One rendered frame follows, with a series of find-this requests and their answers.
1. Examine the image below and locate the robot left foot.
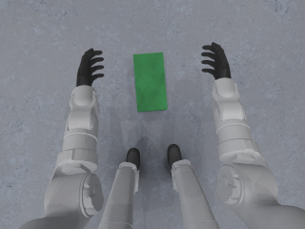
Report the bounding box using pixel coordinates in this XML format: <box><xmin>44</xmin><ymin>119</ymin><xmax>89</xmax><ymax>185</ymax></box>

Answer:
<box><xmin>126</xmin><ymin>148</ymin><xmax>140</xmax><ymax>171</ymax></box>

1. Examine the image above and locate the right robot forearm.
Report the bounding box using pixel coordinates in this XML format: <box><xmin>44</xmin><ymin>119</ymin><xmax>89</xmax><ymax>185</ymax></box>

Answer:
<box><xmin>210</xmin><ymin>77</ymin><xmax>278</xmax><ymax>195</ymax></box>

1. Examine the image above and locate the robot left upper arm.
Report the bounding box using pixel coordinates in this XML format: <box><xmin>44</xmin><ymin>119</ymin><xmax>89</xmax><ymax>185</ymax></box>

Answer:
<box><xmin>18</xmin><ymin>172</ymin><xmax>104</xmax><ymax>229</ymax></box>

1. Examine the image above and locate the carton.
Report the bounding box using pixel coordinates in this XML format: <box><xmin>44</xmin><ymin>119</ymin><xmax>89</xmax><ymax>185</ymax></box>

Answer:
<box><xmin>132</xmin><ymin>52</ymin><xmax>168</xmax><ymax>113</ymax></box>

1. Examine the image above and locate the left robot shin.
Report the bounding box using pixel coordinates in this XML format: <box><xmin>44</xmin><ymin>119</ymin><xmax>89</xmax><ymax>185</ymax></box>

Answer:
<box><xmin>116</xmin><ymin>162</ymin><xmax>137</xmax><ymax>174</ymax></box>

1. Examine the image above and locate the left robot forearm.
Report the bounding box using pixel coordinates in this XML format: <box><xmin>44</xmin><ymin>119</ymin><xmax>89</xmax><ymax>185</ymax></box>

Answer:
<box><xmin>44</xmin><ymin>85</ymin><xmax>100</xmax><ymax>213</ymax></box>

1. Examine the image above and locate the robot left hand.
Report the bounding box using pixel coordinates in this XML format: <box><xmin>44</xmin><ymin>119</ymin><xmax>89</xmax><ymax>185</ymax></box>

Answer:
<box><xmin>76</xmin><ymin>48</ymin><xmax>104</xmax><ymax>87</ymax></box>

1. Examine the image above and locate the robot right upper arm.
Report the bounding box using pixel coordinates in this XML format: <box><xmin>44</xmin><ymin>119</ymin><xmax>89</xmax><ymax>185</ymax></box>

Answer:
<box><xmin>215</xmin><ymin>162</ymin><xmax>305</xmax><ymax>229</ymax></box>

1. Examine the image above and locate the robot right hand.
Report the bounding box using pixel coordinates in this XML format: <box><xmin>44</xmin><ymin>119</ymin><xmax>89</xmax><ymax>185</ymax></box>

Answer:
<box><xmin>201</xmin><ymin>42</ymin><xmax>232</xmax><ymax>80</ymax></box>

